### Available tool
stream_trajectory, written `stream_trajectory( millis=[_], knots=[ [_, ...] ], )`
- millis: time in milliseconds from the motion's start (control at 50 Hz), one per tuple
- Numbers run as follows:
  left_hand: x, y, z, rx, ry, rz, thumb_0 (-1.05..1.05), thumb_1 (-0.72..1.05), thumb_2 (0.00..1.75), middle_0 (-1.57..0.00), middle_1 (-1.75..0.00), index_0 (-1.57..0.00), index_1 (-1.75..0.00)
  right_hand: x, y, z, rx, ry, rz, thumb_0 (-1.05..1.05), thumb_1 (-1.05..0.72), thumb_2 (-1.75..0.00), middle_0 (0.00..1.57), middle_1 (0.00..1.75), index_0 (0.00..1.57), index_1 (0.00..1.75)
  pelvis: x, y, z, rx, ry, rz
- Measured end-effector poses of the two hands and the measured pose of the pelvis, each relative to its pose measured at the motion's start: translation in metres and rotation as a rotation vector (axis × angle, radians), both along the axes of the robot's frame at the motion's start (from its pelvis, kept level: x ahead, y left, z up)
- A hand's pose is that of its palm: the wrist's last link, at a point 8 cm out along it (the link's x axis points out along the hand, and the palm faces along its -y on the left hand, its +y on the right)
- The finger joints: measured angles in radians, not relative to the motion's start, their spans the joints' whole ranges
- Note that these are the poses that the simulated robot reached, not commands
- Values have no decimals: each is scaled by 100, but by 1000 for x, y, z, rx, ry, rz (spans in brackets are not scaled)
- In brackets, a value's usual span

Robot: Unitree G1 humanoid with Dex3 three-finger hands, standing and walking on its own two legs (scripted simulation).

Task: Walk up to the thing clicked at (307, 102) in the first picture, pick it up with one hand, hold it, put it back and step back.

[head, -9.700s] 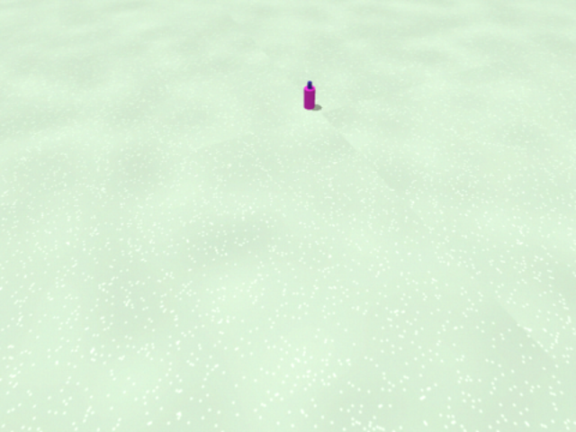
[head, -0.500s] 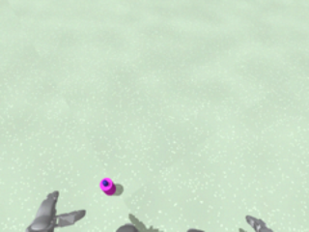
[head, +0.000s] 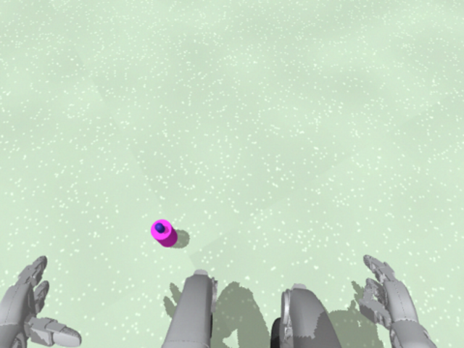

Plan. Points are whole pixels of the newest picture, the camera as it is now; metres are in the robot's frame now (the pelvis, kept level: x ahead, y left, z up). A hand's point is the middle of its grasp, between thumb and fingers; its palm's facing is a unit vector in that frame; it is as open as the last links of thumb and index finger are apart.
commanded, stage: go down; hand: left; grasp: from the side
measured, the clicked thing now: (163, 232) +0.40 +0.29 -0.54
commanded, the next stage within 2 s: none
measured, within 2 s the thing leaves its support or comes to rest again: neither
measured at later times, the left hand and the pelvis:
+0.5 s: hand (54, 261) +0.24 +0.42 -0.18, palm faces +0.36 -0.91 -0.22, open 17.5 cm; pelvis -0.03 +0.00 -0.14, yaw -3 degrees
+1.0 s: hand (47, 250) +0.26 +0.46 -0.20, palm faces +0.41 -0.90 -0.16, open 17.5 cm; pelvis -0.06 +0.00 -0.20, yaw -5 degrees
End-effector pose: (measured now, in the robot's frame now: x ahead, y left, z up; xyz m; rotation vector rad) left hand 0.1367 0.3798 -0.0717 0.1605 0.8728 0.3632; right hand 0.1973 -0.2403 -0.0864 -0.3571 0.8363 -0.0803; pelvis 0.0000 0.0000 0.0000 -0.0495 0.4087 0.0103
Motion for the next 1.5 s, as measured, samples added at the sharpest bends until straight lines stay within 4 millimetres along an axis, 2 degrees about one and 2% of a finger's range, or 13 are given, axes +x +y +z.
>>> stream_trajectory(
  millis=[100, 220, 300, 400, 480, 580, 820, 980, 1240, 1500],
  knots=[
    [9, 25, -16, 26, -96, 48, -1, -58, 1, -12, -4, -13, -3, 12, 1, -17, -32, -42, 64, 1, -92, -90, 20, 30, 20, 30, -5, -5, -24, -3, 45, 1],
    [36, 54, -46, 53, -228, -3, -1, -59, 2, -10, -8, -11, -8, 8, -13, -62, -101, -16, 106, 0, -91, -90, 20, 30, 20, 30, -16, -5, -70, -20, 102, -1],
    [53, 61, -64, 44, -293, -33, -1, -59, 3, -9, -11, -10, -10, -11, -22, -96, -122, 52, 92, 1, -91, -90, 20, 30, 20, 30, -21, -3, -96, -30, 132, -13],
    [63, 67, -79, 39, -349, -20, -1, -59, 4, -8, -11, -9, -11, -43, -28, -132, -125, 152, 57, 1, -91, -90, 20, 30, 20, 30, -27, -3, -118, -34, 155, -27],
    [65, 76, -85, 56, -389, 8, -2, -59, 5, -8, -12, -8, -12, -65, -29, -152, -122, 212, 36, 1, -91, -90, 20, 30, 20, 30, -32, -4, -133, -34, 162, -36],
    [64, 89, -93, 63, -432, 34, -1, -56, 6, -7, -12, -7, -12, -82, -30, -171, -129, 237, 37, 1, -91, -90, 20, 30, 20, 30, -40, -4, -151, -37, 158, -42],
    [80, 105, -113, 60, -532, 17, -2, -55, 5, -7, -10, -8, -10, -93, -35, -194, -179, 206, 57, 1, -91, -90, 20, 30, 21, 30, -57, -2, -188, -55, 136, -58],
    [84, 115, -117, 72, -555, 37, -2, -57, 5, -7, -10, -8, -10, -96, -40, -206, -195, 209, 73, 0, -91, -91, 20, 30, 21, 30, -58, -3, -202, -56, 139, -62],
    [96, 122, -138, 64, -621, 38, -2, -60, 8, -6, -10, -6, -11, -103, -45, -242, -214, 272, 110, 0, -91, -91, 20, 30, 21, 30, -60, -4, -232, -56, 132, -71],
    [98, 131, -141, 63, -630, 38, -2, -60, 8, -6, -9, -6, -11, -110, -38, -248, -207, 298, 93, 0, -92, -91, 20, 30, 21, 30, -58, 1, -240, -68, 135, -74]
  ],
)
